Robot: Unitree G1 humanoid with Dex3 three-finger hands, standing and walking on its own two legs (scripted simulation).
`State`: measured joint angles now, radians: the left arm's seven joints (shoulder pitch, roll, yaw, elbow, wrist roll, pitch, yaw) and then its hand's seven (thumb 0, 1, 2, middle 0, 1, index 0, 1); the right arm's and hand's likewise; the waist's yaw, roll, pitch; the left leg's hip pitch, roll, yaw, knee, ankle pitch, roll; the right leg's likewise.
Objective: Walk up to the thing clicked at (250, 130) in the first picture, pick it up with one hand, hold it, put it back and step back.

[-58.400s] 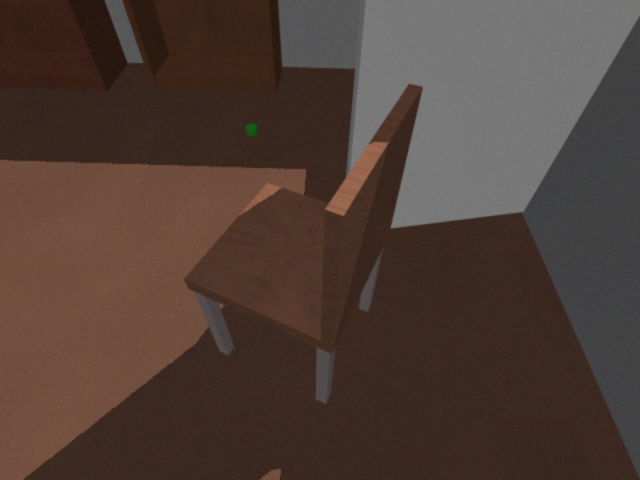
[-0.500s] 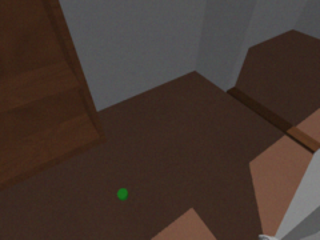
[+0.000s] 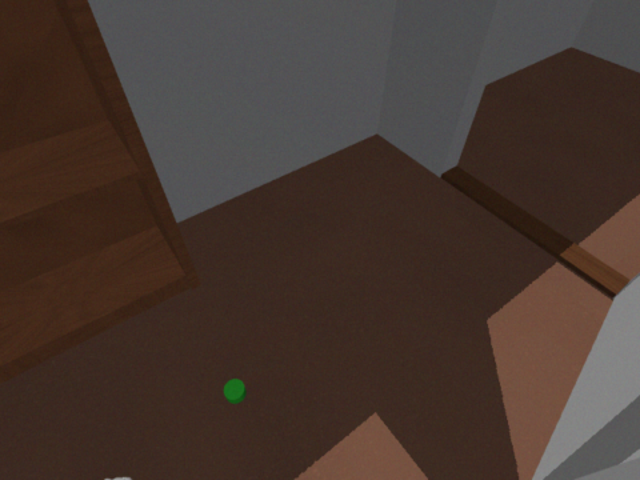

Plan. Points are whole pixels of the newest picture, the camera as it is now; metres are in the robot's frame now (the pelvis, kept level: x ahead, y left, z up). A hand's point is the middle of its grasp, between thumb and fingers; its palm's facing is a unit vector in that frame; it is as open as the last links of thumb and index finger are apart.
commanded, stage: stand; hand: left
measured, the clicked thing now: (235, 391) +0.48 +0.27 -0.76
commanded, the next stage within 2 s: rise first in 1.44 s
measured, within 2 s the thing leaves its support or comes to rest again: neither
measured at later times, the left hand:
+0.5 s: hand out of the picture +0.09 +0.26 -0.15, palm faces -0.02 -0.94 -0.35, open 7.3 cm
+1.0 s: hand out of the picture +0.08 +0.26 -0.16, palm faces -0.02 -0.94 -0.34, open 7.3 cm
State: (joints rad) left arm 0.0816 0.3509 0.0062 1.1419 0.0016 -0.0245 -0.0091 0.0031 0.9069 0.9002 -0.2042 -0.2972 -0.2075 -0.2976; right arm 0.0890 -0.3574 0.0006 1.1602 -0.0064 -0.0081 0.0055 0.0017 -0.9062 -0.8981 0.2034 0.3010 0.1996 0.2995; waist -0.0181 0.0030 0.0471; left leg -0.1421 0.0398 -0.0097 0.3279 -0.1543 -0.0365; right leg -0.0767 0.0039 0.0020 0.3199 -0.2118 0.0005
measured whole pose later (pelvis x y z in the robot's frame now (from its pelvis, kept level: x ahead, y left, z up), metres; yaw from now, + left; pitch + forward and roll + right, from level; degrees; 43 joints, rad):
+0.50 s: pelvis +0.01 +0.01 +0.00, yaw +0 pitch -2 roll +0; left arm 0.09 0.35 0.01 1.15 0.00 -0.01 -0.01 0.00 0.91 0.90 -0.20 -0.30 -0.21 -0.30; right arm 0.07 -0.35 0.01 1.15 -0.01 -0.01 0.00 0.00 -0.91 -0.90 0.20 0.30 0.20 0.30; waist 0.00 0.01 0.05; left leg -0.12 0.03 0.00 0.31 -0.16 -0.03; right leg -0.06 0.00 0.01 0.30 -0.21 0.01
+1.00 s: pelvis +0.00 +0.01 +0.00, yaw +0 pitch -2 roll +0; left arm 0.11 0.35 0.01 1.14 0.01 -0.01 -0.01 0.00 0.91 0.90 -0.20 -0.30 -0.21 -0.30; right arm 0.09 -0.35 0.01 1.14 -0.01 -0.01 0.00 0.00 -0.91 -0.90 0.20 0.30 0.20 0.30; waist -0.01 0.00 0.05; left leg -0.12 0.03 0.00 0.31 -0.15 -0.03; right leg -0.06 -0.01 0.01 0.30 -0.21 0.01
